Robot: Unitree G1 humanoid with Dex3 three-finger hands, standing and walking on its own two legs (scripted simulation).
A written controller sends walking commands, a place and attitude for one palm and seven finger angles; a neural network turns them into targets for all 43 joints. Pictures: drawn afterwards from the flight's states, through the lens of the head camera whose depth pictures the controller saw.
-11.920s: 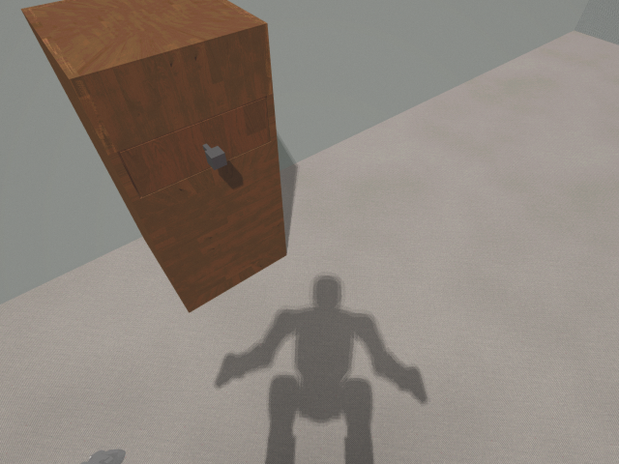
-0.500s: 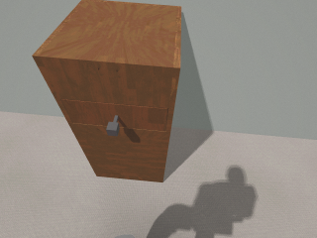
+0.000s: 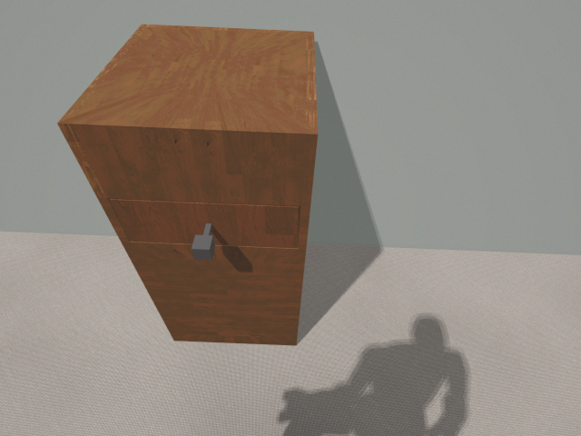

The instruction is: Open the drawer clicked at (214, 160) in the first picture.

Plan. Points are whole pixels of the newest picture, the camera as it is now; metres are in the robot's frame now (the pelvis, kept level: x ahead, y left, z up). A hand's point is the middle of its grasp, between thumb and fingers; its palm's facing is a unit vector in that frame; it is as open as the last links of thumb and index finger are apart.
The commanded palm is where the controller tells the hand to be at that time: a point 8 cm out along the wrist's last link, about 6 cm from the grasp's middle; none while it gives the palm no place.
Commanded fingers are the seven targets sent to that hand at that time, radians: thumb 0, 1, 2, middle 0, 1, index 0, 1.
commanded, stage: look again from close up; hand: left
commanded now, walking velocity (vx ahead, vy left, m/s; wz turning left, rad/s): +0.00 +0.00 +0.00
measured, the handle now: (205, 240) +0.51 +0.20 -0.12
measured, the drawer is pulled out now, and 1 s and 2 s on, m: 0.00 0.00 0.00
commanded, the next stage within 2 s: shuffle to correct the standing spot in 0.62 s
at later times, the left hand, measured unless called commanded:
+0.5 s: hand out of the picture +0.02 +0.16 -0.18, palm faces +0.00 -0.99 -0.14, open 7.4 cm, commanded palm none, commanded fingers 0.00 0.90 0.90 -0.20 -0.30 -0.20 -0.30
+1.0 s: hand out of the picture +0.06 +0.18 -0.17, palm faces -0.01 -0.98 -0.22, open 7.3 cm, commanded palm none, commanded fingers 0.00 0.90 0.90 -0.20 -0.30 -0.20 -0.30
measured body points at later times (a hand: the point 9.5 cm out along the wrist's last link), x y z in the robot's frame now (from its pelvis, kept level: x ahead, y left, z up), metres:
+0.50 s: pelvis +0.04 +0.00 +0.01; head +0.05 +0.02 +0.45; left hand +0.02 +0.21 -0.16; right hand +0.06 -0.23 -0.15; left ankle +0.04 +0.08 -0.73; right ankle +0.00 -0.13 -0.73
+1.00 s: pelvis +0.03 +0.00 +0.00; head +0.07 +0.00 +0.45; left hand +0.06 +0.23 -0.16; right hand +0.05 -0.23 -0.16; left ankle +0.04 +0.08 -0.73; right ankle +0.00 -0.13 -0.73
